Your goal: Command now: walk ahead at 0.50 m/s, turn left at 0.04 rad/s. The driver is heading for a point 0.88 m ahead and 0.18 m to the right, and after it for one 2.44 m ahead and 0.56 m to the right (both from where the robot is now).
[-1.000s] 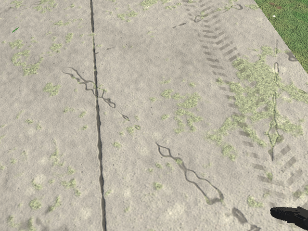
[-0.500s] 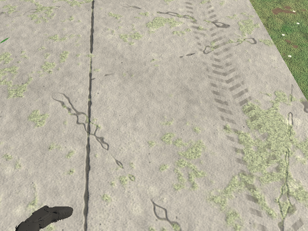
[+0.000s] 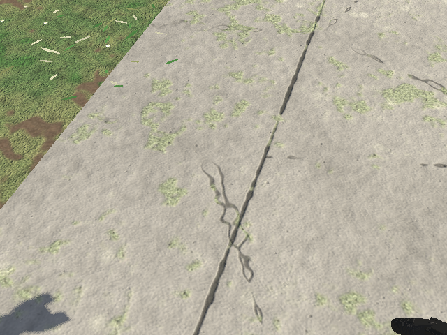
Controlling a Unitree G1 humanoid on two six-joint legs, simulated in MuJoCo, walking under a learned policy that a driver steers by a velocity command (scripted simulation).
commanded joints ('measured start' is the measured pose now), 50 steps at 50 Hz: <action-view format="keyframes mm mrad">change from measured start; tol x32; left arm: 1 3 187 41 -31 -15 2 3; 27 -360 49 -2 -227 -2 50 -45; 32 66 232 97 -150 -8 74 -19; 50 -53 156 31 -110 19 0 10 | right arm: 1 -121 -56 -9 -106 5 -31 12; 6 347 -256 -91 -2 -24 -31 -21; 50 -79 -75 -13 22 8 -54 -2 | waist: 1 -30 -113 39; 7 -198 230 -447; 25 -174 -19 70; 33 -65 -335 -269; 50 -15 -102 21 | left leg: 1 40 -31 38 -104 -13 21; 5 544 -73 59 -200 1 96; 7 1054 355 -587 -270 -160 290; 13 519 182 -134 -496 -49 197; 24 594 189 189 -554 116 169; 31 665 167 296 -25 707 78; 32 435 125 296 270 448 30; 33 -23 -88 214 624 -493 -39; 34 -128 -112 -34 734 -557 -25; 50 12 8 33 -74 230 -13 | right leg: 1 -12 -282 185 -52 394 -170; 5 -101 -212 135 301 640 -91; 7 -634 0 152 919 -334 2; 9 -778 -85 223 1027 -230 -2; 21 -663 -157 174 586 300 28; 31 -269 31 -12 346 107 -134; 34 392 -362 969 63 -172 -414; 42 -184 -193 368 -31 421 -278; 50 -100 -200 216 -87 262 -195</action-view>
